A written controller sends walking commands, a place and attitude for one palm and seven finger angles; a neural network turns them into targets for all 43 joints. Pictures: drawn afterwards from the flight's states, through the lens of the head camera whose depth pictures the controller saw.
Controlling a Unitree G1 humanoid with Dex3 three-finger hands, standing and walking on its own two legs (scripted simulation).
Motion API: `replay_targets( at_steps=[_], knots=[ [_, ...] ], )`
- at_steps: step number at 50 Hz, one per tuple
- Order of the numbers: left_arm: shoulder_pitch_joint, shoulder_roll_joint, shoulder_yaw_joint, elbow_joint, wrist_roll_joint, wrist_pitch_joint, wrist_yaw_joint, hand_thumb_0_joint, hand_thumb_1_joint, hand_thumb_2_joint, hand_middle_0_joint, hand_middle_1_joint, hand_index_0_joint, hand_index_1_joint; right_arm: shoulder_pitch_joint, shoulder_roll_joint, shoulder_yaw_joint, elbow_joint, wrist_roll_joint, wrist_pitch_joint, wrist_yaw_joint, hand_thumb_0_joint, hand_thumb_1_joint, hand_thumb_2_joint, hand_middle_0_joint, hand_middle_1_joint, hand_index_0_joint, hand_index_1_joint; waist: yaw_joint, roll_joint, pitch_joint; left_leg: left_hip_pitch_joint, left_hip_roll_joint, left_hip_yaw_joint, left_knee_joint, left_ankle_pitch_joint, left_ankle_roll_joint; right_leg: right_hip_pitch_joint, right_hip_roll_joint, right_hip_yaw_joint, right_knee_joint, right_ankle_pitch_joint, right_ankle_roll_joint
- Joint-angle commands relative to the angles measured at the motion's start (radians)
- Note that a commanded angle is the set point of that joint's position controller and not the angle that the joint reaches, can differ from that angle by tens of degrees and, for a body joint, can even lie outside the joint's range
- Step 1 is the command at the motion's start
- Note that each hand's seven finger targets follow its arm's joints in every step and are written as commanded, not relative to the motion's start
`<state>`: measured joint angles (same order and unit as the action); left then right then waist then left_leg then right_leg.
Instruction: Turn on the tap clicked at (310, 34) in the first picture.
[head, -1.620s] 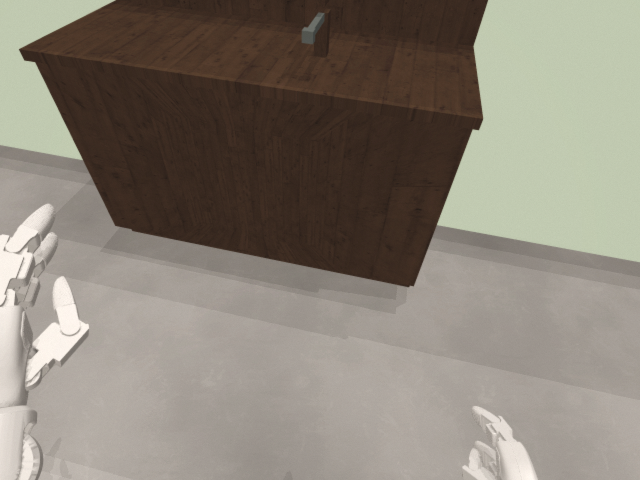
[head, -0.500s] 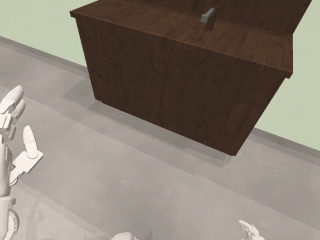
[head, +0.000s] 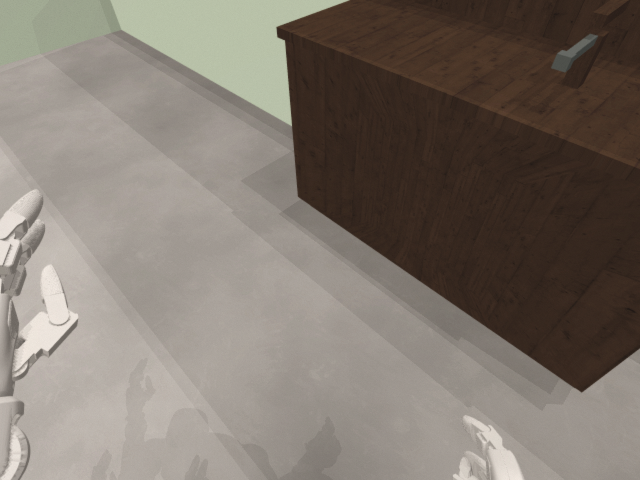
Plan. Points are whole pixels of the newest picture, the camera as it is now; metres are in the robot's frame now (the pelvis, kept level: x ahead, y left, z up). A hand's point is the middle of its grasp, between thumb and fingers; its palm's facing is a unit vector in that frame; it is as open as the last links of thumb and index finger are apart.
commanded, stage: walk to a spot facing it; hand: left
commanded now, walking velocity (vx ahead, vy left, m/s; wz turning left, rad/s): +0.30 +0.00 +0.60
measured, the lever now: (563, 61) +0.85 -0.40 +0.14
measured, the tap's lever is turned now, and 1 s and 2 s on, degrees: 0 0 0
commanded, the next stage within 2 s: none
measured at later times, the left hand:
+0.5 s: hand (67, 241) +0.29 +0.29 +0.19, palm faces +0.58 -0.70 -0.41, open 7.4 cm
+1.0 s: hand (55, 271) +0.25 +0.27 +0.20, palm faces +0.78 -0.48 -0.39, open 7.4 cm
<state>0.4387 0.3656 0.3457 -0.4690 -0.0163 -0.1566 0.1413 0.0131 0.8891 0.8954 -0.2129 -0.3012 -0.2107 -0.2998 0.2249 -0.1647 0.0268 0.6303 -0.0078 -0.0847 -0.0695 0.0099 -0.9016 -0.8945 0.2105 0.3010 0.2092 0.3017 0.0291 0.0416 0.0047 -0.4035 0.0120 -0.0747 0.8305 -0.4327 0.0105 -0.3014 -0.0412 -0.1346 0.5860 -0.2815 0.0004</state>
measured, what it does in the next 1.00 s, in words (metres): walks ahead, turning left: left foot, then right foot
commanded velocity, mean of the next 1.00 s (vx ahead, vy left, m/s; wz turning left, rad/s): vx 0.11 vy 0.00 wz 0.60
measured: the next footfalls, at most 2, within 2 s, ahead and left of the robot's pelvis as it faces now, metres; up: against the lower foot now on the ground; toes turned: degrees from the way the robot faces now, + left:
left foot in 0.36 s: +0.18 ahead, +0.14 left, +0.00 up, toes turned +21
right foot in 0.70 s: +0.30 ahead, -0.13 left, +0.00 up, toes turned +14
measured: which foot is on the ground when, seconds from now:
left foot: up 0.00-0.34, down 0.36-0.70, up 0.72-1.00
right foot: down 0.00-0.36, up 0.38-0.68, down 0.70-1.00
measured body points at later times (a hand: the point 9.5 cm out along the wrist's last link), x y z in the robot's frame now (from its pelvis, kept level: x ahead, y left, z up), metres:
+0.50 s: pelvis +0.12 +0.00 -0.01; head +0.15 +0.02 +0.44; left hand +0.26 +0.32 +0.21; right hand +0.35 -0.16 -0.09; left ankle +0.15 +0.13 -0.72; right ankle +0.13 -0.13 -0.64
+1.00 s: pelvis +0.19 -0.04 +0.00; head +0.20 -0.02 +0.45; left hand +0.20 +0.29 +0.22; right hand +0.49 -0.17 -0.06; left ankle +0.14 +0.08 -0.72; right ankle +0.27 -0.13 -0.73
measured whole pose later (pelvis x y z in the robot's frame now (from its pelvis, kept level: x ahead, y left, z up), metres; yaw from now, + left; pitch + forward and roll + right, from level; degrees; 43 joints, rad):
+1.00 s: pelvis +0.19 -0.04 +0.00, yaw +33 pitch -1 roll +1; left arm 0.50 0.40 0.37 -0.65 -0.04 -0.17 0.18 0.02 0.88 0.89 -0.22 -0.30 -0.22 -0.30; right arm 0.18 -0.28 -0.06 0.53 -0.01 -0.04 -0.10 0.01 -0.91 -0.90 0.20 0.30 0.20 0.30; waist -0.02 -0.05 0.05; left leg -0.33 0.05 0.12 0.66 -0.37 -0.04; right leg -0.30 -0.20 -0.28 0.67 -0.33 0.02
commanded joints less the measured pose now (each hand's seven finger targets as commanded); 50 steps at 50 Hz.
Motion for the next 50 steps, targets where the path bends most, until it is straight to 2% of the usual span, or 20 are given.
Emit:
replay_targets(
  at_steps=[1, 4, 12, 15, 16, 17, 18, 19, 20, 25, 32, 33, 34, 35, 38, 41, 45, 48, 49, 50],
  knots=[
    [-0.103, 0.189, 0.098, -0.189, 0.0, -0.066, 0.021, 0.0, 0.9, 0.9, -0.2, -0.3, -0.2, -0.3, -0.122, -0.143, -0.064, -0.139, -0.011, -0.038, -0.008, 0.0, -0.9, -0.9, 0.2, 0.3, 0.2, 0.3, -0.021, -0.205, -0.006, -0.4, 0.054, 0.032, 0.509, 0.017, -0.033, 0.22, -0.43, 0.519, -0.379, -0.218, -0.163],
    [-0.088, 0.194, 0.114, -0.254, 0.008, -0.088, 0.023, 0.0, 0.9, 0.9, -0.2, -0.3, -0.2, -0.3, -0.155, -0.126, -0.058, -0.142, -0.004, -0.012, -0.019, 0.0, -0.9, -0.9, 0.2, 0.3, 0.2, 0.3, -0.023, -0.149, -0.01, -0.37, 0.083, 0.088, 0.43, 0.065, -0.061, 0.26, -0.347, 0.17, -0.304, 0.205, -0.11],
    [0.02, 0.178, 0.164, -0.279, -0.01, -0.08, 0.072, 0.0, 0.9, 0.9, -0.2, -0.3, -0.2, -0.3, -0.088, -0.102, -0.076, -0.228, -0.001, 0.0, -0.013, 0.0, -0.9, -0.9, 0.2, 0.3, 0.2, 0.3, 0.014, -0.255, -0.094, -0.098, 0.013, 0.345, -0.136, 0.101, -0.034, 0.312, -0.31, -0.031, -0.129, 0.715, -0.094],
    [-0.02, 0.161, 0.128, -0.283, -0.015, -0.075, 0.082, 0.0, 0.9, 0.9, -0.2, -0.3, -0.2, -0.3, -0.048, -0.103, -0.086, -0.235, 0.007, 0.002, -0.017, 0.0, -0.9, -0.9, 0.2, 0.3, 0.2, 0.3, -0.053, -0.218, -0.201, 0.215, -0.076, 0.406, -0.331, 0.219, -0.01, 0.205, -0.276, -0.117, 0.21, 0.772, -0.024],
    [-0.05, 0.182, 0.141, -0.307, -0.017, -0.095, 0.083, 0.0, 0.9, 0.9, -0.2, -0.3, -0.2, -0.3, -0.044, -0.118, -0.093, -0.239, 0.011, 0.0, -0.022, 0.0, -0.9, -0.9, 0.2, 0.3, 0.2, 0.3, -0.083, -0.104, -0.245, 0.439, -0.007, 0.291, -0.352, 0.295, 0.039, 0.021, -0.249, -0.115, 0.437, 0.613, 0.019],
    [-0.055, 0.177, 0.143, -0.341, -0.026, -0.111, 0.08, 0.0, 0.9, 0.9, -0.2, -0.3, -0.2, -0.3, -0.067, -0.149, -0.096, -0.241, 0.009, -0.003, -0.016, 0.0, -0.9, -0.9, 0.2, 0.3, 0.2, 0.3, -0.066, 0.154, -0.279, 0.579, 0.268, -0.124, -0.368, 0.626, 0.184, -0.212, -0.098, -0.08, 0.72, -0.074, 0.069],
    [-0.126, 0.203, 0.146, -0.379, -0.022, -0.12, 0.074, 0.0, 0.9, 0.9, -0.2, -0.3, -0.2, -0.3, -0.067, -0.161, -0.09, -0.244, 0.019, -0.016, 0.007, 0.0, -0.9, -0.9, 0.2, 0.3, 0.2, 0.3, -0.06, 0.22, -0.248, 0.589, 0.445, -0.465, -0.416, 0.888, 0.301, -0.378, -0.026, 0.041, 0.852, -0.408, 0.064],
    [-0.11, 0.229, 0.151, -0.251, -0.008, -0.108, 0.041, 0.0, 0.9, 0.9, -0.2, -0.3, -0.2, -0.3, -0.079, -0.172, -0.096, -0.221, 0.028, -0.026, 0.016, 0.0, -0.9, -0.9, 0.2, 0.3, 0.2, 0.3, -0.061, 0.106, -0.145, 0.501, 0.435, -0.452, -0.428, 0.761, 0.289, -0.447, -0.065, 0.132, 0.849, -0.351, 0.059],
    [-0.082, 0.246, 0.188, -0.282, -0.011, -0.103, 0.038, 0.0, 0.9, 0.9, -0.2, -0.3, -0.2, -0.3, -0.099, -0.181, -0.11, -0.204, 0.034, -0.01, 0.011, 0.0, -0.9, -0.9, 0.2, 0.3, 0.2, 0.3, -0.046, 0.135, -0.157, 0.439, 0.428, -0.415, -0.434, 0.611, 0.306, -0.444, -0.096, 0.155, 0.85, -0.312, 0.068],
    [0.066, 0.208, 0.216, -0.445, -0.036, -0.112, 0.03, 0.0, 0.9, 0.9, -0.2, -0.3, -0.2, -0.3, -0.112, -0.135, -0.088, -0.19, 0.03, -0.031, 0.02, 0.0, -0.9, -0.9, 0.2, 0.3, 0.2, 0.3, -0.023, 0.231, -0.137, 0.107, 0.257, -0.114, -0.517, 0.252, 0.183, -0.21, -0.087, 0.071, 0.5, -0.115, 0.078],
    [-0.005, 0.108, 0.129, -0.212, -0.031, -0.058, 0.014, 0.0, 0.9, 0.9, -0.2, -0.3, -0.2, -0.3, -0.08, -0.135, -0.067, -0.173, 0.027, -0.056, -0.001, 0.0, -0.9, -0.9, 0.2, 0.3, 0.2, 0.3, -0.013, 0.149, -0.103, 0.041, 0.196, -0.022, -0.355, 0.223, 0.1, 0.098, 0.035, -0.053, -0.029, -0.051, 0.103],
    [-0.055, 0.104, 0.112, -0.197, -0.021, -0.047, 0.013, 0.0, 0.9, 0.9, -0.2, -0.3, -0.2, -0.3, -0.077, -0.124, -0.061, -0.17, 0.03, -0.058, -0.002, 0.0, -0.9, -0.9, 0.2, 0.3, 0.2, 0.3, -0.011, 0.044, -0.105, -0.005, 0.142, 0.009, -0.234, 0.133, 0.063, 0.162, -0.02, -0.003, -0.158, 0.002, 0.083],
    [-0.094, 0.135, 0.1, -0.186, -0.006, -0.031, 0.019, 0.0, 0.9, 0.9, -0.2, -0.3, -0.2, -0.3, -0.064, -0.096, -0.052, -0.173, 0.029, -0.057, -0.006, 0.0, -0.9, -0.9, 0.2, 0.3, 0.2, 0.3, -0.016, -0.205, -0.1, -0.151, 0.028, 0.118, -0.004, -0.046, 0.006, 0.251, -0.228, 0.242, -0.285, 0.045, 0.011],
    [-0.133, 0.223, 0.143, -0.17, -0.01, -0.019, 0.035, 0.0, 0.9, 0.9, -0.2, -0.3, -0.2, -0.3, -0.108, -0.11, -0.05, -0.177, 0.015, -0.061, -0.015, 0.0, -0.9, -0.9, 0.2, 0.3, 0.2, 0.3, -0.001, -0.377, -0.09, -0.277, -0.029, 0.112, 0.295, -0.201, -0.029, 0.243, -0.46, 0.52, -0.308, 0.197, -0.103],
    [-0.133, 0.186, 0.097, -0.217, -0.008, -0.046, 0.035, 0.0, 0.9, 0.9, -0.2, -0.3, -0.2, -0.3, -0.123, -0.133, -0.061, -0.149, 0.002, -0.046, -0.012, 0.0, -0.9, -0.9, 0.2, 0.3, 0.2, 0.3, -0.017, -0.284, -0.056, -0.254, 0.046, 0.057, 0.526, -0.045, -0.069, 0.176, -0.417, 0.323, -0.246, 0.354, -0.132],
    [-0.099, 0.206, 0.131, -0.292, -0.006, -0.065, 0.043, 0.0, 0.9, 0.9, -0.2, -0.3, -0.2, -0.3, -0.166, -0.12, -0.055, -0.167, 0.004, -0.02, -0.029, 0.0, -0.9, -0.9, 0.2, 0.3, 0.2, 0.3, -0.023, -0.239, -0.081, -0.121, 0.071, 0.1, 0.303, -0.04, -0.071, 0.151, -0.35, 0.06, -0.189, 0.505, -0.087],
    [0.002, 0.217, 0.183, -0.37, -0.021, -0.068, 0.066, 0.0, 0.9, 0.9, -0.2, -0.3, -0.2, -0.3, -0.143, -0.102, -0.064, -0.218, -0.003, -0.004, -0.036, 0.0, -0.9, -0.9, 0.2, 0.3, 0.2, 0.3, 0.007, -0.215, -0.141, 0.003, 0.053, 0.201, -0.038, -0.032, -0.058, 0.179, -0.354, 0.018, -0.136, 0.55, -0.099],
    [0.027, 0.19, 0.182, -0.356, -0.031, -0.065, 0.077, 0.0, 0.9, 0.9, -0.2, -0.3, -0.2, -0.3, -0.088, -0.111, -0.073, -0.233, -0.004, 0.009, -0.03, 0.0, -0.9, -0.9, 0.2, 0.3, 0.2, 0.3, -0.026, -0.171, -0.181, 0.091, -0.001, 0.246, -0.27, 0.108, -0.06, 0.192, -0.329, -0.004, -0.008, 0.557, -0.059],
    [0.038, 0.171, 0.165, -0.337, -0.04, -0.063, 0.073, 0.0, 0.9, 0.9, -0.2, -0.3, -0.2, -0.3, -0.059, -0.119, -0.083, -0.233, 0.004, 0.014, -0.03, 0.0, -0.9, -0.9, 0.2, 0.3, 0.2, 0.3, -0.053, -0.123, -0.191, 0.181, -0.002, 0.233, -0.358, 0.213, -0.052, 0.144, -0.312, -0.026, 0.1, 0.504, -0.023],
    [0.012, 0.175, 0.157, -0.36, -0.046, -0.074, 0.071, 0.0, 0.9, 0.9, -0.2, -0.3, -0.2, -0.3, -0.061, -0.14, -0.085, -0.242, 0.01, 0.009, -0.028, 0.0, -0.9, -0.9, 0.2, 0.3, 0.2, 0.3, -0.062, 0.03, -0.201, 0.274, 0.089, 0.105, -0.415, 0.448, 0.005, 0.028, -0.227, -0.051, 0.282, 0.352, 0.033]
  ],
)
